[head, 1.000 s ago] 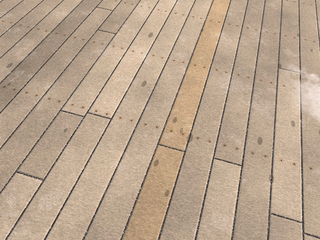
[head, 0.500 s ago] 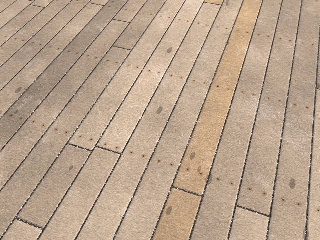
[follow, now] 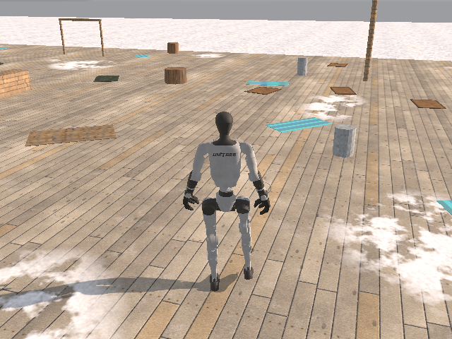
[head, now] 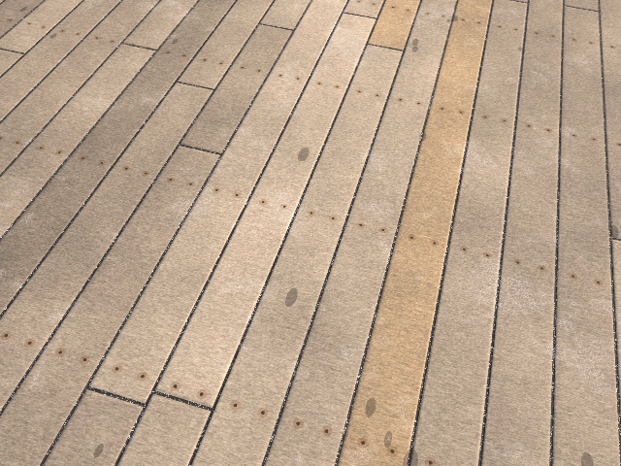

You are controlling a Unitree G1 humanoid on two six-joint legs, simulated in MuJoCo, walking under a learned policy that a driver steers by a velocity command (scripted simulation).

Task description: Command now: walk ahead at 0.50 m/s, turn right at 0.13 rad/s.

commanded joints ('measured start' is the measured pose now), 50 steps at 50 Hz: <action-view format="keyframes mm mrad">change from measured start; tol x32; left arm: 1 4 45 10 -45 3 7 1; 50 156 37 27 -168 15 103 51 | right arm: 1 -46 -156 -39 -52 -4 -24 -13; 50 -258 -118 -17 -125 -18 42 -21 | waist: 1 30 92 -8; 15 52 140 -54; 18 87 -244 -364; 50 65 191 -140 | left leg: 1 58 288 -203 -221 133 174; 11 271 326 21 -175 250 94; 16 240 277 127 337 840 8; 18 -459 -9 19 1011 -368 -101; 19 -572 45 -168 1073 -388 -68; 38 -178 34 -142 113 193 -73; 41 482 517 -617 145 814 230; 45 107 349 -413 31 246 161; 50 -67 264 -216 -20 370 169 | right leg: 1 -96 -45 39 -114 141 24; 12 -108 32 -35 -461 237 -46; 16 351 168 -129 -512 146 -140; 19 996 -223 746 -742 -114 -381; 33 316 43 204 -741 438 -179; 39 425 73 331 -418 404 -85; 41 51 274 175 110 -512 17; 43 -44 154 152 290 -375 69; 50 219 89 23 -139 -195 83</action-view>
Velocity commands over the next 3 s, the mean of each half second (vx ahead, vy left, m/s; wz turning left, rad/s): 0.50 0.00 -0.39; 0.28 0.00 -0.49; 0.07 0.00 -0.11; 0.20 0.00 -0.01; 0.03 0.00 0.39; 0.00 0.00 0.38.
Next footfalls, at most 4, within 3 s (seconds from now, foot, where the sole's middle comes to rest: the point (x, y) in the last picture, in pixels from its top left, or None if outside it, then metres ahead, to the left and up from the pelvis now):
0.32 right None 0.34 -0.16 -0.78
0.80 left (333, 388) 0.66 -0.07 -0.78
1.16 right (428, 458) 0.50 -0.26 -0.78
1.96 right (461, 358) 0.73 -0.38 -0.78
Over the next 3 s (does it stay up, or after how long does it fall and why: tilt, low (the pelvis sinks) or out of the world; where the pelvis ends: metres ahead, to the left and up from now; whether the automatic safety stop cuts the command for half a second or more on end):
stays up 0.74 -0.24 0.00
